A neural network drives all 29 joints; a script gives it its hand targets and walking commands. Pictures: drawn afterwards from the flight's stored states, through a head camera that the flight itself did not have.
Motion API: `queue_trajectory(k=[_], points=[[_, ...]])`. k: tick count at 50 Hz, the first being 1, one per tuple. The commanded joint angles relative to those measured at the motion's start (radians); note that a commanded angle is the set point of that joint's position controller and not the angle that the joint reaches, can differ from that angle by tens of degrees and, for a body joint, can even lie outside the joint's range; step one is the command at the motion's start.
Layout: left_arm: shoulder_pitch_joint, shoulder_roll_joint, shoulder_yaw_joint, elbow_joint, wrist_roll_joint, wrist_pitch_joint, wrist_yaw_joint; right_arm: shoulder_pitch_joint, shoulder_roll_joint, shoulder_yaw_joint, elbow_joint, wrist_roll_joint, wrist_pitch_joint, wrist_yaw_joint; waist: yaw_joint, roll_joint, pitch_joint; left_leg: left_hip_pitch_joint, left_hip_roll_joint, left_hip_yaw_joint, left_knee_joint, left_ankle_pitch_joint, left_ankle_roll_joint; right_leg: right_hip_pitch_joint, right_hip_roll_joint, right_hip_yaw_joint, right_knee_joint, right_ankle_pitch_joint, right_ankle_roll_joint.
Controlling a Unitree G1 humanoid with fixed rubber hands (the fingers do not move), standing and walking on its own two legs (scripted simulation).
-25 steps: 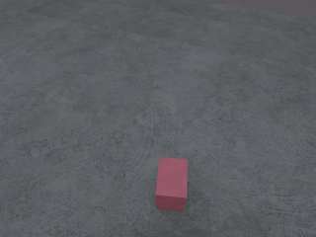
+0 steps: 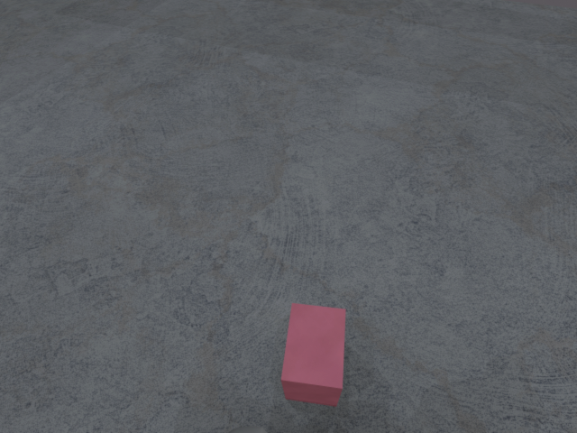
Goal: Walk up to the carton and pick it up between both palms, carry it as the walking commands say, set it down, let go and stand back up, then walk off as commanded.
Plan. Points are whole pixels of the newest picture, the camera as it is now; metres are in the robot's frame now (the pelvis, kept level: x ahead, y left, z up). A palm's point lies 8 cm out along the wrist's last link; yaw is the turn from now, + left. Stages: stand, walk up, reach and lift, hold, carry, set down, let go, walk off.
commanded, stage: walk up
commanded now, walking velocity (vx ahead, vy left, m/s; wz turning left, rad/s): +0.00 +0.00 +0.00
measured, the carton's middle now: (314, 355) +0.40 +0.00 -0.65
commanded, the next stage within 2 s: none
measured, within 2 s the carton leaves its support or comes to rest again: neither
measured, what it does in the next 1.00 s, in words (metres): steps on the spot: left foot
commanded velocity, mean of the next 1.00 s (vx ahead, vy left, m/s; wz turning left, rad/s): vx -0.04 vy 0.02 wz -0.05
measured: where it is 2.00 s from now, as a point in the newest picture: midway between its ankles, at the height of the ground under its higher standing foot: outside the picture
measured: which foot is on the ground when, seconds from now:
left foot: up 0.00-0.00, down 0.02-1.00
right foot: down 0.00-0.70, up 0.72-1.00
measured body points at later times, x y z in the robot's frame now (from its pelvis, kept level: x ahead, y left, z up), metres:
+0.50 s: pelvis +0.02 +0.01 -0.01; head +0.05 +0.01 +0.44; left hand +0.02 +0.26 -0.16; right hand +0.03 -0.23 -0.16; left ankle +0.05 +0.12 -0.74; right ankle -0.04 -0.13 -0.74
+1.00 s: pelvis -0.03 +0.04 +0.01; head -0.02 +0.06 +0.45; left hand +0.01 +0.28 -0.16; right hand -0.07 -0.18 -0.15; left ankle +0.01 +0.14 -0.74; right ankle -0.08 -0.08 -0.73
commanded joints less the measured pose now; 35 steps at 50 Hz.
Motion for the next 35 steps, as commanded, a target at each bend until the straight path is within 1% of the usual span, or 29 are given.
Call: queue_trajectory(k=[1,2,3,4,5,6,9,10,12,18,19,20,21,22,23,24,25,26,27,28,29,30,31,32,33,34,35], points=[[0.065,0.096,0.016,0.017,0.003,0.005,0.003,0.153,-0.091,-0.016,0.028,-0.006,-0.027,-0.018,-0.048,-0.048,-0.081,0.26,0.113,-0.075,-0.188,0.323,0.015,-0.098,-0.091,0.072,0.021,0.225,-0.044],[0.104,0.072,0.006,0.016,-0.004,0.014,0.005,0.117,-0.13,-0.022,0.02,0.002,-0.03,-0.011,-0.027,0.098,-0.077,0.259,0.193,-0.169,-0.177,0.446,0.074,-0.14,-0.017,0.034,0.026,-0.032,-0.012],[0.102,0.076,0.006,0.028,-0.011,0.024,0.012,0.114,-0.118,-0.016,0.028,0.006,-0.026,-0.007,-0.036,0.16,-0.053,0.179,0.208,-0.225,-0.217,0.389,0.11,-0.099,-0.005,0.042,0.046,-0.088,-0.016],[0.096,0.073,0.002,0.03,-0.011,0.025,0.013,0.08,-0.101,-0.01,0.029,0.005,-0.022,-0.009,-0.024,0.161,-0.025,0.147,0.187,-0.215,-0.232,0.339,0.115,-0.085,-0.003,0.047,0.027,-0.064,-0.015],[0.093,0.072,-0.005,0.034,-0.009,0.022,0.009,0.051,-0.083,-0.006,0.028,0.007,-0.018,-0.012,-0.015,0.149,-0.024,0.148,0.155,-0.188,-0.231,0.297,0.106,-0.074,-0.013,0.054,-0.007,-0.018,-0.014],[0.086,0.078,-0.007,0.037,-0.007,0.02,0.007,0.046,-0.068,-0.002,0.03,0.009,-0.019,-0.015,-0.013,0.138,-0.02,0.155,0.132,-0.169,-0.227,0.279,0.093,-0.066,-0.027,0.065,-0.041,0.028,-0.015],[0.07,0.088,-0.007,0.053,-0.006,0.013,0.004,0.077,-0.041,0.004,0.057,0.013,-0.032,-0.016,-0.021,0.034,-0.027,0.182,0.083,-0.124,-0.215,0.301,0.076,-0.018,-0.06,0.08,-0.111,0.122,-0.019],[0.065,0.092,-0.007,0.057,-0.007,0.012,0.004,0.082,-0.041,0.005,0.064,0.013,-0.035,-0.015,-0.022,0.013,-0.027,0.193,0.075,-0.113,-0.21,0.312,0.072,-0.01,-0.066,0.085,-0.126,0.147,-0.019],[0.058,0.097,-0.008,0.063,-0.008,0.01,0.004,0.086,-0.043,0.006,0.074,0.013,-0.038,-0.014,-0.022,-0.01,-0.026,0.201,0.068,-0.103,-0.209,0.315,0.07,0.006,-0.072,0.086,-0.142,0.177,-0.02],[0.048,0.104,-0.01,0.074,-0.008,0.01,0.004,0.095,-0.049,0.01,0.091,0.012,-0.039,-0.011,-0.021,-0.042,-0.014,0.199,0.06,-0.093,-0.211,0.286,0.065,0.025,-0.076,0.083,-0.161,0.2,-0.021],[0.041,0.139,0.002,0.056,0.0,0.016,0.013,0.109,-0.071,-0.022,0.104,-0.002,-0.039,-0.02,-0.041,-0.038,-0.003,0.189,0.066,-0.061,-0.168,0.337,0.04,-0.014,-0.075,0.072,-0.099,0.25,-0.011],[-0.012,0.196,0.028,-0.019,-0.008,0.012,0.008,0.082,-0.143,-0.051,0.077,0.012,-0.014,-0.038,-0.027,0.011,0.006,0.145,0.047,0.014,-0.013,0.482,0.039,-0.064,-0.144,0.135,0.039,0.592,-0.016],[-0.025,0.186,0.031,-0.018,-0.019,0.016,0.012,0.134,-0.087,-0.038,0.07,0.016,-0.023,-0.04,-0.043,-0.091,-0.089,0.159,0.094,-0.01,0.025,0.627,0.042,-0.057,-0.113,0.081,0.108,0.61,-0.017],[-0.007,0.164,0.028,-0.029,-0.018,0.02,0.016,0.148,-0.084,-0.042,0.067,0.014,-0.024,-0.042,-0.043,-0.071,-0.146,0.195,0.118,-0.015,0.043,0.725,0.059,-0.089,-0.091,0.067,0.15,0.518,-0.015],[0.0,0.167,0.03,-0.051,-0.011,0.024,0.02,0.13,-0.109,-0.056,0.051,0.013,-0.009,-0.042,-0.028,-0.008,-0.164,0.173,0.118,-0.001,0.063,0.725,0.066,-0.102,-0.099,0.08,0.18,0.468,-0.019],[0.004,0.177,0.033,-0.063,-0.005,0.034,0.022,0.105,-0.114,-0.059,0.03,0.01,0.005,-0.039,-0.018,-0.001,-0.162,0.123,0.114,0.008,0.076,0.644,0.064,-0.104,-0.102,0.101,0.189,0.427,-0.029],[0.007,0.191,0.037,-0.068,-0.002,0.044,0.026,0.087,-0.111,-0.055,0.011,0.008,0.019,-0.032,-0.012,-0.019,-0.144,0.065,0.1,0.019,0.093,0.53,0.052,-0.102,-0.12,0.133,0.173,0.424,-0.042],[0.004,0.201,0.041,-0.08,0.002,0.049,0.028,0.085,-0.095,-0.049,-0.004,0.006,0.027,-0.03,-0.01,-0.068,-0.129,0.03,0.084,0.022,0.116,0.417,0.035,-0.114,-0.146,0.169,0.145,0.451,-0.061],[0.018,0.222,0.046,-0.087,0.004,0.053,0.032,0.083,-0.09,-0.046,-0.021,0.005,0.036,-0.024,-0.003,-0.108,-0.11,-0.033,0.044,0.042,0.171,0.262,0.008,-0.108,-0.208,0.248,0.089,0.517,-0.1],[-0.007,0.254,0.053,-0.096,0.007,0.056,0.032,0.083,-0.071,-0.04,-0.034,0.004,0.047,-0.019,0.006,-0.228,-0.089,-0.062,-0.011,0.071,0.288,-0.026,-0.018,-0.152,-0.295,0.336,0.024,0.581,-0.168],[-0.01,0.279,0.059,-0.111,0.014,0.056,0.032,0.077,-0.064,-0.036,-0.057,0.0,0.061,-0.012,0.02,-0.31,-0.073,-0.109,-0.032,0.033,0.474,-0.347,-0.03,-0.202,-0.387,0.426,-0.065,0.627,-0.244],[-0.053,0.262,0.054,-0.127,0.017,0.055,0.03,0.089,-0.042,-0.018,-0.065,-0.003,0.069,-0.005,-0.003,-0.289,-0.049,-0.079,-0.005,-0.024,0.496,-0.371,-0.022,-0.27,-0.37,0.403,-0.131,0.407,-0.244],[-0.148,0.211,0.031,-0.129,0.02,0.055,0.024,0.125,-0.021,-0.006,-0.044,-0.001,0.063,-0.001,-0.05,-0.317,-0.016,0.004,0.012,-0.027,0.351,-0.329,-0.002,-0.339,-0.267,0.299,-0.173,0.084,-0.177],[-0.191,0.205,0.023,-0.119,0.016,0.059,0.018,0.125,-0.029,-0.005,-0.028,0.0,0.052,0.004,-0.066,-0.302,0.025,0.033,-0.01,-0.005,0.187,-0.25,0.002,-0.335,-0.182,0.254,-0.167,-0.08,-0.126],[-0.181,0.209,0.025,-0.094,0.007,0.062,0.016,0.144,-0.044,-0.006,-0.011,-0.001,0.032,0.008,-0.075,-0.259,0.029,0.096,-0.032,0.028,0.004,-0.12,-0.013,-0.292,-0.127,0.208,-0.115,-0.053,-0.098],[-0.135,0.192,0.022,-0.068,0.004,0.06,0.007,0.18,-0.061,-0.005,0.019,-0.008,0.014,0.003,-0.074,-0.146,0.029,0.149,-0.005,0.007,-0.146,-0.015,-0.021,-0.25,-0.096,0.184,-0.025,0.02,-0.071],[-0.087,0.14,0.007,-0.057,0.003,0.053,0.001,0.222,-0.116,-0.013,0.037,-0.017,-0.007,-0.003,-0.057,0.049,0.003,0.178,0.141,-0.17,-0.265,0.07,-0.006,-0.23,-0.033,0.111,0.115,-0.037,-0.029]])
